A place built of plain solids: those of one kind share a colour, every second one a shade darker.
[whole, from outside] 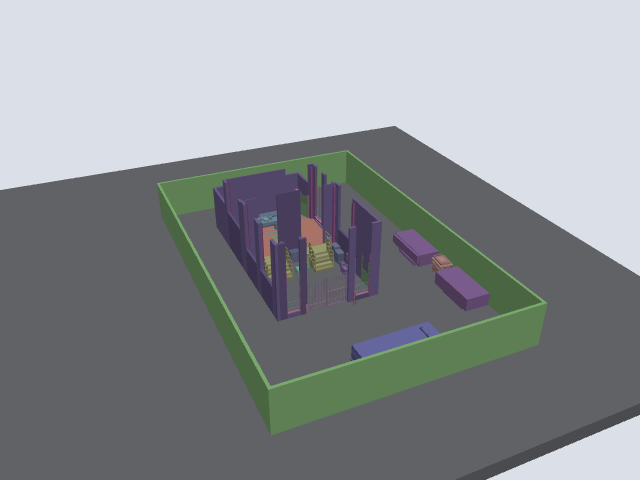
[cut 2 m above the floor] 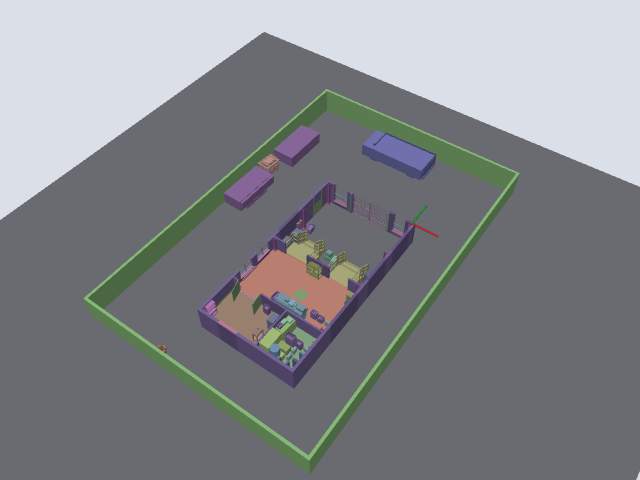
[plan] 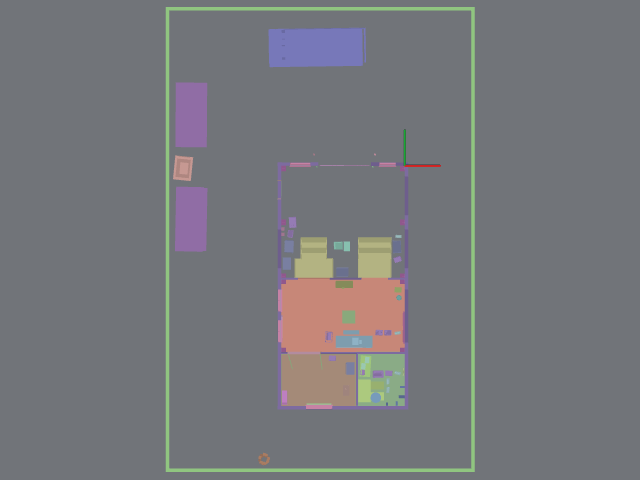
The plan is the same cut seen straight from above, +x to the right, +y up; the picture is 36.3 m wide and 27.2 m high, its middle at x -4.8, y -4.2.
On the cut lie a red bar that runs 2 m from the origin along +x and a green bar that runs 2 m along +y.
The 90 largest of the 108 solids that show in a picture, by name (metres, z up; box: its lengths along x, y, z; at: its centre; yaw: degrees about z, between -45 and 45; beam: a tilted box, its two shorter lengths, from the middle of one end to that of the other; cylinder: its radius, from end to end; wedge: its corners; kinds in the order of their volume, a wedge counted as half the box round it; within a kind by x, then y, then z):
{
 "yard_bound_1": {"box": [0.2, 26.36, 3.2], "at": [-13.45, -4.17, 1.55]},
 "yard_bound_2": {"box": [17.51, 0.2, 3.2], "at": [-4.79, -17.25, 1.55]},
 "yard_bound_3": {"box": [17.51, 0.2, 3.2], "at": [-4.79, 8.91, 1.55]},
 "yard_bound_4": {"box": [0.2, 26.36, 3.2], "at": [3.87, -4.17, 1.55]},
 "wall_1": {"box": [0.2, 3.2, 3.6], "at": [-7.1, -12.2, 1.75]},
 "wall_2": {"box": [0.2, 0.61, 5.6], "at": [-7.1, -10.3, 2.75]},
 "wall_3": {"box": [0.2, 0.51, 5.6], "at": [-7.1, -8.5, 2.75]},
 "wall_4": {"box": [0.2, 0.61, 5.6], "at": [-7.1, -6.7, 2.75]},
 "wall_5": {"box": [0.2, 0.61, 5.75], "at": [-7.1, -6.1, 2.83]},
 "wall_6": {"box": [0.2, 2.21, 2.25], "at": [-7.1, -4.7, 1.07]},
 "wall_7": {"box": [0.2, 3.81, 5.75], "at": [-7.1, -1.7, 2.83]},
 "wall_8": {"box": [0.71, 0.2, 5.75], "at": [-6.85, 0.1, 2.83]},
 "wall_9": {"box": [0.35, 0.06, 5.6], "at": [-6.82, -10.57, 2.75]},
 "wall_10": {"box": [0.95, 0.06, 5.6], "at": [-6.53, -6.43, 2.75]},
 "wall_11": {"box": [0.95, 0.06, 5.75], "at": [-6.53, -6.37, 2.83]},
 "wall_12": {"box": [1.61, 0.2, 3.6], "at": [-6.4, -13.7, 1.75]},
 "wall_13": {"box": [1.16, 0.2, 0.4], "at": [-5.92, 0.1, 0.15]},
 "wall_14": {"box": [0.46, 0.2, 5.75], "at": [-5.12, 0.1, 2.83]},
 "wall_15": {"box": [1.51, 0.2, 2.0], "at": [-4.85, -13.7, 0.95]},
 "wall_16": {"box": [2.06, 0.06, 3.6], "at": [-3.73, -10.63, 1.75]},
 "wall_17": {"box": [2.12, 0.06, 5.6], "at": [-3.7, -10.57, 2.75]},
 "wall_18": {"box": [1.41, 0.2, 3.6], "at": [-3.4, -13.7, 1.75]},
 "wall_19": {"box": [1.8, 0.06, 5.6], "at": [-3.35, -6.43, 2.75]},
 "wall_20": {"box": [1.8, 0.06, 5.75], "at": [-3.35, -6.37, 2.83]},
 "wall_21": {"box": [0.06, 3.0, 3.6], "at": [-2.73, -12.1, 1.75]},
 "wall_22": {"box": [0.06, 3.0, 3.6], "at": [-2.67, -12.1, 1.75]},
 "wall_23": {"box": [0.46, 0.2, 5.75], "at": [-1.68, 0.1, 2.83]},
 "wall_24": {"box": [2.76, 0.06, 5.6], "at": [-1.38, -10.57, 2.75]},
 "wall_25": {"box": [2.7, 0.06, 3.6], "at": [-1.35, -10.63, 1.75]},
 "wall_26": {"box": [2.9, 0.2, 3.6], "at": [-1.25, -13.7, 1.75]},
 "wall_27": {"box": [0.96, 0.2, 0.4], "at": [-0.97, 0.1, 0.15]},
 "wall_28": {"box": [0.95, 0.06, 5.6], "at": [-0.47, -6.43, 2.75]},
 "wall_29": {"box": [0.95, 0.06, 5.75], "at": [-0.47, -6.37, 2.83]},
 "wall_30": {"box": [0.71, 0.2, 5.75], "at": [-0.15, 0.1, 2.83]},
 "wall_31": {"box": [0.2, 3.2, 3.6], "at": [0.1, -12.2, 1.75]},
 "wall_32": {"box": [0.2, 0.61, 5.6], "at": [0.1, -10.3, 2.75]},
 "wall_33": {"box": [0.2, 3.01, 3.2], "at": [0.1, -8.5, 1.55]},
 "wall_34": {"box": [0.2, 0.61, 5.6], "at": [0.1, -6.7, 2.75]},
 "wall_35": {"box": [0.2, 0.61, 5.75], "at": [0.1, -6.1, 2.83]},
 "wall_36": {"box": [0.2, 2.21, 2.25], "at": [0.1, -4.7, 1.07]},
 "wall_37": {"box": [0.2, 0.81, 5.75], "at": [0.1, -3.2, 2.83]},
 "wall_38": {"box": [0.2, 2.21, 2.25], "at": [0.1, -1.7, 1.07]},
 "wall_39": {"box": [0.2, 0.81, 5.75], "at": [0.1, -0.2, 2.83]},
 "raised_floor_hall_1": {"box": [7.13, 4.33, 0.9], "at": [-3.5, -8.5, 0.4]},
 "beyond_skip_1": {"box": [1.58, 3.66, 0.95], "at": [-12.2, -3.02, 0.82], "yaw": -1.1},
 "beyond_skip_2": {"box": [1.78, 3.66, 0.94], "at": [-12.09, 2.89, 0.82], "yaw": -0.3},
 "beyond_skip_3": {"box": [0.08, 2.3, 0.32], "at": [-11.47, -3.03, 0.1], "yaw": -1.1},
 "beyond_skip_4": {"box": [0.33, 3.57, 0.64], "at": [-11.38, -3.04, 0.92], "yaw": -1.1},
 "raised_floor_inspect_1": {"box": [4.43, 3.13, 0.9], "at": [-4.85, -12.1, 0.4]},
 "beyond_van_1": {"box": [5.29, 2.15, 1.0], "at": [-5.03, 6.71, 0.79], "yaw": 0.8},
 "beyond_van_2": {"box": [4.6, 0.041, 0.2], "at": [-4.59, 7.77, 1.34], "yaw": 0.8},
 "beyond_van_3": {"box": [0.02, 1.96, 1.1], "at": [-2.27, 6.84, 0.87], "yaw": 0.8},
 "raised_floor_plant_1": {"box": [2.83, 3.13, 0.9], "at": [-1.35, -12.1, 0.4]},
 "door_landing_1": {"box": [2.2, 1.1, 0.9], "at": [-5.15, -5.79, 0.4]},
 "door_landing_2": {"box": [1.5, 0.32, 0.73], "at": [-5.15, -5.1, 0.32]},
 "door_landing_3": {"box": [1.5, 0.32, 0.56], "at": [-5.15, -4.8, 0.23]},
 "door_landing_4": {"box": [1.5, 0.32, 0.39], "at": [-5.15, -4.5, 0.14]},
 "door_landing_5": {"box": [1.5, 0.32, 0.22], "at": [-5.15, -4.2, 0.06]},
 "door_landing_6": {"box": [1.9, 1.1, 0.9], "at": [-1.7, -5.79, 0.4]},
 "door_landing_7": {"box": [1.9, 0.32, 0.73], "at": [-1.7, -5.1, 0.32]},
 "door_landing_8": {"box": [1.9, 0.32, 0.56], "at": [-1.7, -4.8, 0.23]},
 "door_landing_9": {"box": [1.9, 0.32, 0.39], "at": [-1.7, -4.5, 0.14]},
 "door_landing_10": {"box": [1.9, 0.32, 0.22], "at": [-1.7, -4.2, 0.06]},
 "tool_cabinet_1": {"box": [0.46, 0.7, 0.91], "at": [-6.68, -5.54, 0.55]},
 "tool_cabinet_2": {"box": [0.5, 0.65, 0.88], "at": [-6.55, -4.57, 0.56], "yaw": -2.4},
 "tool_cabinet_3": {"box": [0.45, 0.7, 0.89], "at": [-6.55, -4.56, 0.56], "yaw": -2.4},
 "tool_cabinet_4": {"box": [0.65, 0.5, 0.88], "at": [-3.54, -6.03, 0.56]},
 "tool_cabinet_5": {"box": [0.7, 0.45, 0.89], "at": [-3.53, -6.03, 0.56]},
 "tool_cabinet_6": {"box": [0.46, 0.7, 0.93], "at": [-3.08, -11.48, 1.41]},
 "tool_cabinet_7": {"box": [0.46, 0.66, 0.93], "at": [-0.44, -4.59, 0.56], "yaw": 1.5},
 "plant_pumps_1": {"box": [0.72, 1.3, 1.35], "at": [-2.28, -12.75, 1.48]},
 "plant_pumps_2": {"box": [1.04, 0.46, 0.56], "at": [-1.7, -12.44, 1.08]},
 "crate_1": {"box": [0.6, 1.2, 0.95], "at": [-2.23, -11.35, 1.27], "yaw": -3.8},
 "centre_lathe_1": {"box": [1.49, 0.033, 0.38], "at": [-3.13, -10.29, 2.07]},
 "centre_lathe_2": {"box": [2.08, 0.69, 0.28], "at": [-2.87, -9.96, 1.63]},
 "centre_lathe_3": {"box": [0.35, 0.42, 0.55], "at": [-2.8, -9.95, 1.69]},
 "centre_lathe_4": {"box": [0.51, 0.34, 0.58], "at": [-2.09, -9.95, 1.79]},
 "air_station_1": {"cylinder": 0.3, "from": [-1.64, -13.14, 0.85], "to": [-1.64, -13.14, 2.5]},
 "beyond_waste_container_1": {"box": [0.77, 1.05, 0.19], "at": [-12.56, -0.14, 1.17], "yaw": -5.7},
 "beyond_waste_container_2": {"box": [1.02, 1.36, 0.09], "at": [-12.56, -0.13, 1.09], "yaw": -5.7},
 "beyond_waste_container_3": {"box": [0.47, 0.66, 0.22], "at": [-12.51, -0.14, 1.18], "yaw": -5.7},
 "door_leaf_1": {"box": [0.044, 1.0, 1.09], "at": [-7.0, -1.35, 0.49]},
 "door_leaf_2": {"box": [0.044, 0.9, 1.23], "at": [-6.48, -11.09, 1.42], "yaw": 15.5},
 "door_leaf_3": {"box": [0.044, 0.9, 1.23], "at": [-4.74, -11.1, 1.42], "yaw": 8.2},
 "lean_table_1": {"box": [0.08, 1.83, 0.74], "at": [-0.04, -9.16, 1.17]},
 "delivery_1": {"box": [0.36, 0.55, 0.44], "at": [-3.28, -4.56, 0.17], "yaw": 1.1},
 "radiator_1": {"box": [1.4, 0.1, 0.5], "at": [-4.85, -13.51, 1.25]},
 "shelf_1": {"box": [0.28, 0.68, 0.24], "at": [-6.81, -13.07, 2.1]},
 "surface_table_1": {"box": [0.36, 0.59, 0.16], "at": [-3.31, -12.73, 1.65]},
 "access_cover_1": {"box": [0.74, 0.74, 0.06], "at": [-3.17, -8.56, 0.83]}
}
